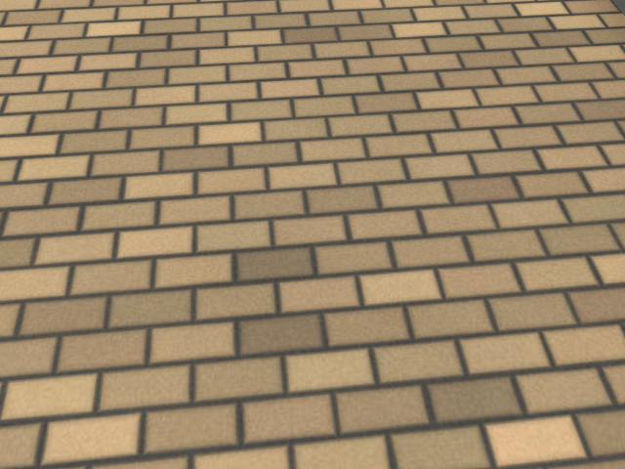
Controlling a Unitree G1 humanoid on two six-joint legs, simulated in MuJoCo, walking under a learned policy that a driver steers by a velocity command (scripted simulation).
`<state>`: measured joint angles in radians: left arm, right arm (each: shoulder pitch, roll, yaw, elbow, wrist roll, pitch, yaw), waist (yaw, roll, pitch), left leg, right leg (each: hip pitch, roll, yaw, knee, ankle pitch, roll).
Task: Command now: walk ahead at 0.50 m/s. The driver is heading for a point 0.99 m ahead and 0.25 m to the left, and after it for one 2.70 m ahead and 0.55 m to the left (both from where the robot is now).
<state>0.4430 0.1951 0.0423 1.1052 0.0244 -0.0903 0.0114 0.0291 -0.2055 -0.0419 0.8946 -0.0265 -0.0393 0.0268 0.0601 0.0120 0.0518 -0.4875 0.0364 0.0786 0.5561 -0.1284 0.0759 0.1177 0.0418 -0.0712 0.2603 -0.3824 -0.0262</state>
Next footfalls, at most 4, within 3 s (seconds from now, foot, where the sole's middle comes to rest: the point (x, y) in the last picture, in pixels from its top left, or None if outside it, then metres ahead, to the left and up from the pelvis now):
0.02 left None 0.18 0.10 -0.77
0.58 right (369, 459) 0.49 -0.07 -0.77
1.14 left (280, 348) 0.73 0.14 -0.77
1.68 right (282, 228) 1.09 0.17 -0.77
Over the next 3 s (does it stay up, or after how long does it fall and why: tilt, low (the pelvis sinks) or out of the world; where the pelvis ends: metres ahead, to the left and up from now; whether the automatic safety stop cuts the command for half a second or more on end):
stays up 0.92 0.17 0.01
